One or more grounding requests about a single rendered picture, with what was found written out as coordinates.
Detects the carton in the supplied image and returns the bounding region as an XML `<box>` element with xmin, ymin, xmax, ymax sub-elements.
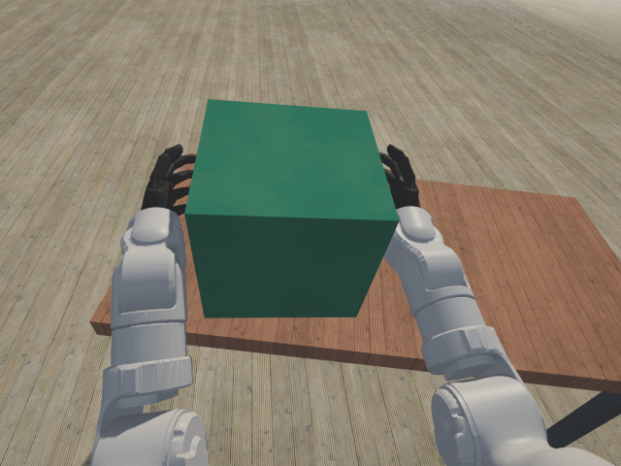
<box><xmin>184</xmin><ymin>99</ymin><xmax>399</xmax><ymax>318</ymax></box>

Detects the robot right upper arm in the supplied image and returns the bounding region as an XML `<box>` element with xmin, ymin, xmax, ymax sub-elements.
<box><xmin>431</xmin><ymin>374</ymin><xmax>615</xmax><ymax>466</ymax></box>

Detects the right robot hand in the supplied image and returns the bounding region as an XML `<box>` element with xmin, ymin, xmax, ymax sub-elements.
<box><xmin>379</xmin><ymin>145</ymin><xmax>420</xmax><ymax>210</ymax></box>

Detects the left robot hand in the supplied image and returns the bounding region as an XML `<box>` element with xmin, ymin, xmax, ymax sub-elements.
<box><xmin>142</xmin><ymin>144</ymin><xmax>196</xmax><ymax>216</ymax></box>

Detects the robot right forearm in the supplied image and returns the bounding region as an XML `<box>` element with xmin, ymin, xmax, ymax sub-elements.
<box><xmin>384</xmin><ymin>206</ymin><xmax>547</xmax><ymax>440</ymax></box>

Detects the robot left upper arm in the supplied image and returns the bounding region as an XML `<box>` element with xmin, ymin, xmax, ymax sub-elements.
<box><xmin>92</xmin><ymin>409</ymin><xmax>209</xmax><ymax>466</ymax></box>

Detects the table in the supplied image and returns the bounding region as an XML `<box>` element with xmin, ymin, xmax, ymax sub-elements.
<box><xmin>89</xmin><ymin>153</ymin><xmax>621</xmax><ymax>449</ymax></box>

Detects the robot left forearm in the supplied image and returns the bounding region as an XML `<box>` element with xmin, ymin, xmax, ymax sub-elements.
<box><xmin>90</xmin><ymin>208</ymin><xmax>193</xmax><ymax>466</ymax></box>

